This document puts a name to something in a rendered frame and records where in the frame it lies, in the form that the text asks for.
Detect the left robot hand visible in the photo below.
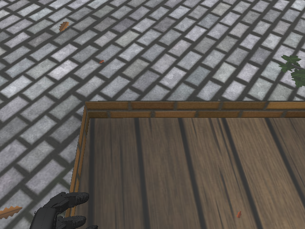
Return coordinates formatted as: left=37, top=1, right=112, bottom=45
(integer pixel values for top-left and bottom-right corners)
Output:
left=30, top=192, right=98, bottom=229

